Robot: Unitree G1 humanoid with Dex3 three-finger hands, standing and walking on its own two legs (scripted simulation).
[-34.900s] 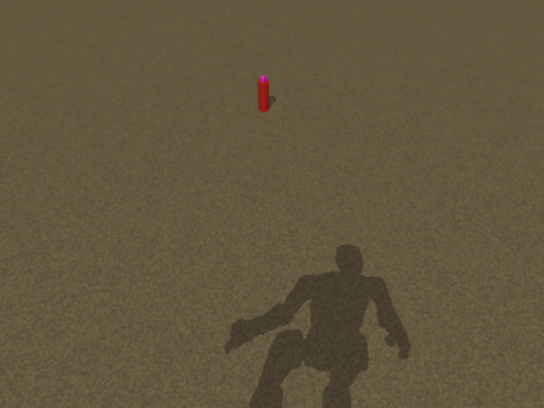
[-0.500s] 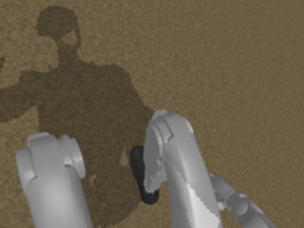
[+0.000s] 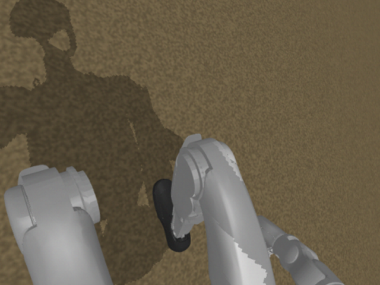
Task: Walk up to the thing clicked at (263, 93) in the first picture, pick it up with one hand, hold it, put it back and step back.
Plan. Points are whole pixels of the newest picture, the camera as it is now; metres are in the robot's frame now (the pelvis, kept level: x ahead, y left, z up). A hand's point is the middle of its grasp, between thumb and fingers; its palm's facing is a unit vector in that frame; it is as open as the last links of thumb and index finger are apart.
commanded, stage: loosen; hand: left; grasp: from the side
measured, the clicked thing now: out of the picture +0.45 +0.33 -0.17
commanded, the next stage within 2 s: open in 0.16 s
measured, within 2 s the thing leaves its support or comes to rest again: rests again in 1.06 s
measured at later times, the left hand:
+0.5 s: hand out of the picture +0.45 +0.33 -0.16, palm faces +0.51 -0.86 +0.01, open 12.2 cm
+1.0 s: hand out of the picture +0.45 +0.38 -0.10, palm faces +0.56 -0.83 -0.02, open 17.4 cm
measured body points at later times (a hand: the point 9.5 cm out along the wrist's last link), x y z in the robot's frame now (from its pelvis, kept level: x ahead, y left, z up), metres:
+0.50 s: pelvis +0.00 +0.00 +0.00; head +0.23 +0.19 +0.33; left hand +0.42 +0.37 -0.15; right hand +0.14 -0.25 -0.04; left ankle +0.07 +0.12 -0.26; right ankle +0.15 -0.14 -0.26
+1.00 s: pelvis +0.00 +0.00 +0.01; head +0.23 +0.19 +0.35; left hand +0.42 +0.43 -0.10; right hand +0.14 -0.25 -0.03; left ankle +0.07 +0.12 -0.26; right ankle +0.15 -0.14 -0.26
